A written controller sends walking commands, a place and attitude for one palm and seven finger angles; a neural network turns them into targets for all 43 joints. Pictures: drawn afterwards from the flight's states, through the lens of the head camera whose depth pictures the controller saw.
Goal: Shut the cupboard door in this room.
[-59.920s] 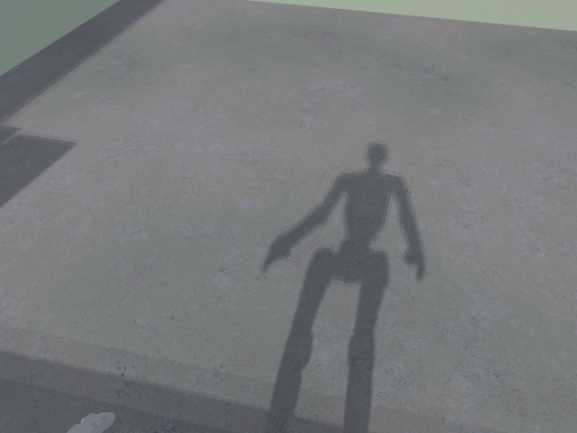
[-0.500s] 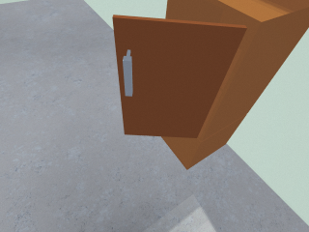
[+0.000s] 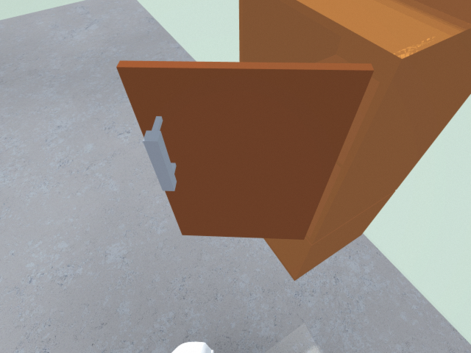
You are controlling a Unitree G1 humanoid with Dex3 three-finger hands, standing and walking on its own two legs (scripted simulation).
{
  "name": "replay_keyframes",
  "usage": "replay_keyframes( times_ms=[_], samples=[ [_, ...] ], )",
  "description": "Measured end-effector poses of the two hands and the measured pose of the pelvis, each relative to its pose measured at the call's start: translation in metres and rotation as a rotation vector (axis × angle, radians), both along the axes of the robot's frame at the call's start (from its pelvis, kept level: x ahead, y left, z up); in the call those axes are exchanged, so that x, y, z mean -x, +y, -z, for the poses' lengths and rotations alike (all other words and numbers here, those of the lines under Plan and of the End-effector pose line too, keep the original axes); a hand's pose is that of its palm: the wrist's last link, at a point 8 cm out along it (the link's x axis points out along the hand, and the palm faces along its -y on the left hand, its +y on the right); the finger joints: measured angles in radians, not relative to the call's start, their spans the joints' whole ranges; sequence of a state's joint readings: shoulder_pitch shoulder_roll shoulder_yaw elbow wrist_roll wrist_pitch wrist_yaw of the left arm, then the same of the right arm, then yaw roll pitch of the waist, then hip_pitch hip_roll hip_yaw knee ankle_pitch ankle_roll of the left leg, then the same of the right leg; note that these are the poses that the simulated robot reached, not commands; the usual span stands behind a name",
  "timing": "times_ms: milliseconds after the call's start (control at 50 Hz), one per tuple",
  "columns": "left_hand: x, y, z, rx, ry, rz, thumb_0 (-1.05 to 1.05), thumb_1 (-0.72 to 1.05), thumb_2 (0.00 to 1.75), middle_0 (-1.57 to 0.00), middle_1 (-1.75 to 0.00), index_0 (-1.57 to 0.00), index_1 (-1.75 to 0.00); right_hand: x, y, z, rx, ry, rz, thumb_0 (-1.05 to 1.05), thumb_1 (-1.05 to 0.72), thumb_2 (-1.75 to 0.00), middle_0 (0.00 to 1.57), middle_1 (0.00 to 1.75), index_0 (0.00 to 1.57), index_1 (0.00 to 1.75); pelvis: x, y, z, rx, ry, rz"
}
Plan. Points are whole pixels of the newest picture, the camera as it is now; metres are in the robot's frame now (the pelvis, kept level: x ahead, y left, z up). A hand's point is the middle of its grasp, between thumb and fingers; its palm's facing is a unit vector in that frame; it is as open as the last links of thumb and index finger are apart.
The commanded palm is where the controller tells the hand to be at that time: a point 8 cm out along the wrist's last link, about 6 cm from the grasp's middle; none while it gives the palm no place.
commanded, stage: come to a stop and stand still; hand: left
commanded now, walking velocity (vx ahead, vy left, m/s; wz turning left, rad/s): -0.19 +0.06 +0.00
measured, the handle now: (164, 155) +0.45 +0.17 +0.06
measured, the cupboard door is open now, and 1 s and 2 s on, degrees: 56 56 56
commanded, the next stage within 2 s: look again from close up in 1.04 s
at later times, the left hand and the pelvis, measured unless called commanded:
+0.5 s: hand out of the picture +0.00 +0.26 -0.19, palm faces +0.02 -0.98 -0.19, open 7.3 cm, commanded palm none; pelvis -0.02 +0.06 +0.00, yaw -1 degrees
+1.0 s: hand out of the picture -0.04 +0.17 -0.18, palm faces +0.00 -0.99 -0.16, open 7.3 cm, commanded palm none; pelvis -0.05 +0.01 +0.00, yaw +0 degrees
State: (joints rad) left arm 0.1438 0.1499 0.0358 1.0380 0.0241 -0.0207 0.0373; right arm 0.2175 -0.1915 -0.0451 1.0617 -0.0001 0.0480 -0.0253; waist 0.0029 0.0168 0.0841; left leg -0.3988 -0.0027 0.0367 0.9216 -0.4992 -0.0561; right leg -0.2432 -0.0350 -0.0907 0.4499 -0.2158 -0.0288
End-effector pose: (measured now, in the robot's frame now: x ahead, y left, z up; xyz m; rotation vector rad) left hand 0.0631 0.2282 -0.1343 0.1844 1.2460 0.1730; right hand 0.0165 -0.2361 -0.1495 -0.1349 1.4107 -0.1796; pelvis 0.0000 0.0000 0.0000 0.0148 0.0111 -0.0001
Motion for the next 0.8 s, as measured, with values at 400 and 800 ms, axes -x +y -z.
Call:
replay_keyframes(
  times_ms=[400, 800],
  samples=[
    [0.056, 0.085, 0.026, 0.042, 0.136, -0.06, 0.0, 0.91, 0.89, -0.2, -0.3, -0.2, -0.3, -0.071, 0.064, -0.035, 0.103, -0.217, -0.133, 0.0, -0.91, -0.9, 0.21, 0.3, 0.2, 0.3, 0.007, 0.059, 0.002, 0.061, -0.007, 0.003],
    [0.068, 0.018, 0.01, 0.033, 0.058, 0.03, 0.0, 0.92, 0.89, -0.2, -0.3, -0.2, -0.3, 0.105, 0.015, -0.006, 0.029, 0.069, 0.066, 0.0, -0.91, -0.9, 0.2, 0.3, 0.2, 0.3, 0.046, 0.019, 0.002, 0.02, -0.024, 0.005]
  ],
)
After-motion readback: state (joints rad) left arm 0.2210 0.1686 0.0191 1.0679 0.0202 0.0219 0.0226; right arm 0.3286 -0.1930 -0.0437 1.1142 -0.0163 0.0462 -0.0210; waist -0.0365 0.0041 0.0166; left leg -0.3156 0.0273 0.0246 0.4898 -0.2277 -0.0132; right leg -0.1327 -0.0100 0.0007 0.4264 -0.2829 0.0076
